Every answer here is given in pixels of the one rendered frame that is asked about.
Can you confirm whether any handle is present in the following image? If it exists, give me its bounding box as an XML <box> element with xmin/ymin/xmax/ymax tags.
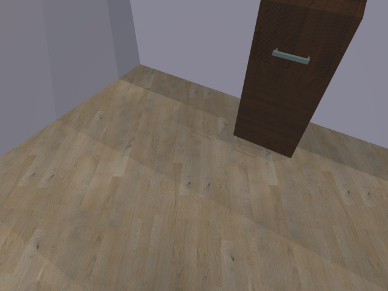
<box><xmin>272</xmin><ymin>48</ymin><xmax>310</xmax><ymax>64</ymax></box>

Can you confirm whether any cabinet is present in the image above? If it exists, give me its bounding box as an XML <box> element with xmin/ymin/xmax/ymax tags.
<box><xmin>233</xmin><ymin>0</ymin><xmax>367</xmax><ymax>158</ymax></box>

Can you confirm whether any drawer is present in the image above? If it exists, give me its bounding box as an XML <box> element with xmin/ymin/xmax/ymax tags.
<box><xmin>253</xmin><ymin>26</ymin><xmax>342</xmax><ymax>80</ymax></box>

